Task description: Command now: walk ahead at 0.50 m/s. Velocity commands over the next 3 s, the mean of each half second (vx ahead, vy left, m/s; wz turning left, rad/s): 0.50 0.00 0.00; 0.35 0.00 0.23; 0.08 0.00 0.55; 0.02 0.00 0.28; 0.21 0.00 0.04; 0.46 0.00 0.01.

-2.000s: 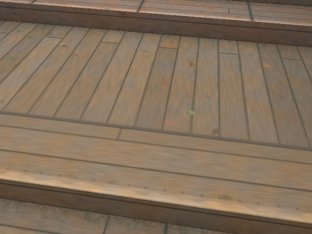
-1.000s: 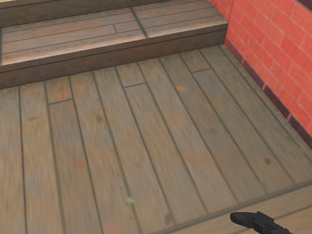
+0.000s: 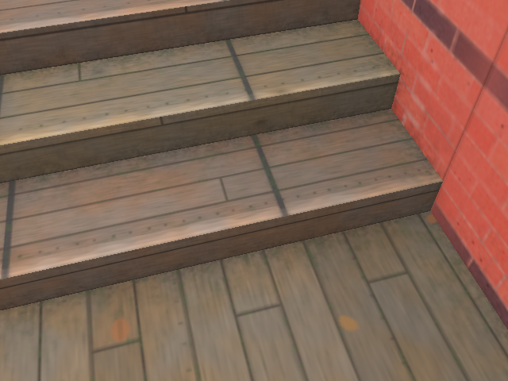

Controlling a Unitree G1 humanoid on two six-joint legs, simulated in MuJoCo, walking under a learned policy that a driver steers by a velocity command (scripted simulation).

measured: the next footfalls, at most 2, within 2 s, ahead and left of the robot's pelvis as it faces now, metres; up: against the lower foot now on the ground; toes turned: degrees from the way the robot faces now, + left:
left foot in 0.22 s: +0.33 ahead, +0.15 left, +0.00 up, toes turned +2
right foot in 0.74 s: +0.59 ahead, -0.10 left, +0.00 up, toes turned +0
